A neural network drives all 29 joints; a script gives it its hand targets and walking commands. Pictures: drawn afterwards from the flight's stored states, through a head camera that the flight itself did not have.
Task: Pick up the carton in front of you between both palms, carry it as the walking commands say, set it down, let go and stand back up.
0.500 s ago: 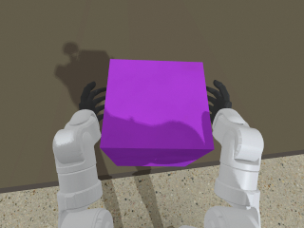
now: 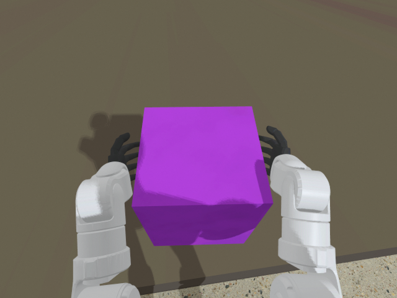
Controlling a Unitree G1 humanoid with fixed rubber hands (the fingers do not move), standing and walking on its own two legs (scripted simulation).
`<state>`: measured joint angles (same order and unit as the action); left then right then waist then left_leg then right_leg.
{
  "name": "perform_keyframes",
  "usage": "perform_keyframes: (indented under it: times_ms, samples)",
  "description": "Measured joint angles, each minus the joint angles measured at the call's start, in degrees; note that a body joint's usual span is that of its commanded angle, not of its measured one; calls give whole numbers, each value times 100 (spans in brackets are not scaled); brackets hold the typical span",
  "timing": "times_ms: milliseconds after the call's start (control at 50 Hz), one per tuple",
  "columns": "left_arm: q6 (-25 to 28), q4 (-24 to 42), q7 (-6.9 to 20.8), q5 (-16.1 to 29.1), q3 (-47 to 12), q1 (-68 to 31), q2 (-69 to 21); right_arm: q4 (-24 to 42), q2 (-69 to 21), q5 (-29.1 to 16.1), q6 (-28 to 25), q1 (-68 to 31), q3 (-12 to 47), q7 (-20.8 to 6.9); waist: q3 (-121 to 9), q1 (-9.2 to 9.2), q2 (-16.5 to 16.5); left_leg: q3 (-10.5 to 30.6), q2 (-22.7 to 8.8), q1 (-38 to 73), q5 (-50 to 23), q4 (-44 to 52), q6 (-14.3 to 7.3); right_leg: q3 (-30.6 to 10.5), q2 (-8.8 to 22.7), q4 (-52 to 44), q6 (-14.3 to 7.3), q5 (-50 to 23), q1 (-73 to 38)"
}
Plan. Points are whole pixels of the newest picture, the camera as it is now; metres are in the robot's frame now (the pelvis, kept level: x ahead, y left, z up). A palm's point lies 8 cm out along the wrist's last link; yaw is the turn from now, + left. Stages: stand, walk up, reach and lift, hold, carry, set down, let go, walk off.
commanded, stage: carry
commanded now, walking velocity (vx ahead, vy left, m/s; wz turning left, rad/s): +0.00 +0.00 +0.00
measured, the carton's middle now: (198, 182) +0.34 +0.01 +0.05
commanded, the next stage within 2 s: none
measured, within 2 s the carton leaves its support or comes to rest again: neither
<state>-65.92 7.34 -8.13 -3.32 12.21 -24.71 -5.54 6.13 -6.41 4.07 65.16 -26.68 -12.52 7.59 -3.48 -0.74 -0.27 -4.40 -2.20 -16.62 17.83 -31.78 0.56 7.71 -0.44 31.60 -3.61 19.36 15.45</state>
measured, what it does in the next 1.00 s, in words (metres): stands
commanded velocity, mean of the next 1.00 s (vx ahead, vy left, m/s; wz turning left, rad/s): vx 0.00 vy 0.00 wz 0.00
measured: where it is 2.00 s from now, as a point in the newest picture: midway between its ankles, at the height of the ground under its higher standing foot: outside the picture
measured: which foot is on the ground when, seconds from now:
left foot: down 0.00-1.00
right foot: down 0.00-1.00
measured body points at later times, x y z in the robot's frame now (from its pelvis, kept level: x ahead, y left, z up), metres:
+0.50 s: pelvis -0.01 +0.02 +0.00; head -0.03 +0.02 +0.45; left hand +0.33 +0.16 +0.11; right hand +0.33 -0.14 +0.12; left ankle -0.02 +0.12 -0.73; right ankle -0.03 -0.07 -0.73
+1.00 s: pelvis -0.04 +0.02 +0.00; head -0.06 +0.01 +0.45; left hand +0.30 +0.16 +0.12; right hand +0.30 -0.14 +0.12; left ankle -0.02 +0.12 -0.73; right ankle -0.03 -0.07 -0.73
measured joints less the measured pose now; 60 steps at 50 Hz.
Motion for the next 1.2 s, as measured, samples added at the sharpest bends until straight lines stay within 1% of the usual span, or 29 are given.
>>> perform_keyframes:
  times_ms: [100,220,400,720,1200]
  samples:
    - [-45,-457,-1,33,-42,-223,116,-265,34,73,42,-57,-54,-1,-205,-30,-39,-39,35,33,125,-81,-42,-41,44,94,64,95,-18]
    - [-57,-729,-2,-8,-31,-323,109,-456,73,70,51,-64,-97,-2,-263,28,-21,-89,62,79,157,-99,-93,-89,74,110,120,105,-50]
    - [-64,-680,-3,-77,1,-305,53,-526,127,2,37,-114,-86,-1,-197,99,4,-139,76,97,59,-24,-139,-132,85,28,150,-21,-54]
    - [-97,-720,-4,-52,13,-287,76,-595,112,37,88,-152,-85,1,-228,51,32,-145,95,43,-190,127,-169,-125,97,-97,140,-257,9]
    - [-115,-717,-7,-57,39,-297,60,-610,129,23,112,-177,-75,10,-192,76,50,-146,92,-83,-437,221,-170,-113,95,-143,101,-472,157]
